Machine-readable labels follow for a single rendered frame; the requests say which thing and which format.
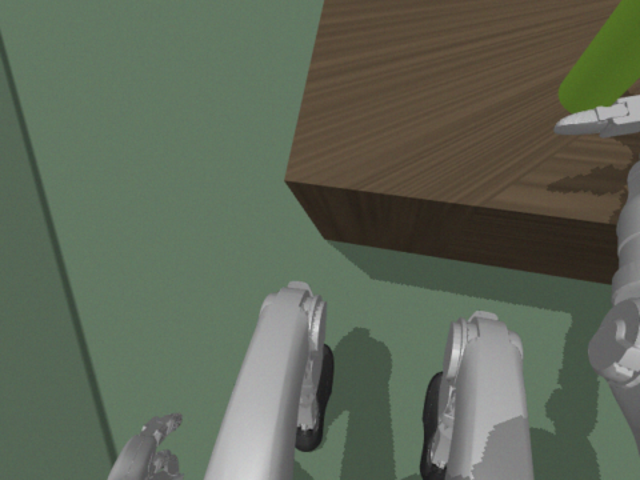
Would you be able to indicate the left robot hand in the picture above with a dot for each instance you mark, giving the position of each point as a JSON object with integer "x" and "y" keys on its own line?
{"x": 138, "y": 460}

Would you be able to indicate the bottle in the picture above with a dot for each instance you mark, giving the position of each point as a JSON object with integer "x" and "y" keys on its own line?
{"x": 609, "y": 66}

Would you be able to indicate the right robot foot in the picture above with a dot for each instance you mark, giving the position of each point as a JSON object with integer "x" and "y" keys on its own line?
{"x": 428, "y": 470}

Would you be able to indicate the right robot arm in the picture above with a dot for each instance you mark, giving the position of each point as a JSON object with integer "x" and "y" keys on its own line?
{"x": 614, "y": 350}

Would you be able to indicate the left robot foot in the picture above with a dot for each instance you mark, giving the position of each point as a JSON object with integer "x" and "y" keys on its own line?
{"x": 309, "y": 440}

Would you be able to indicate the right robot hand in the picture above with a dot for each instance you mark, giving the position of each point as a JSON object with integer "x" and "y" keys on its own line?
{"x": 623, "y": 117}

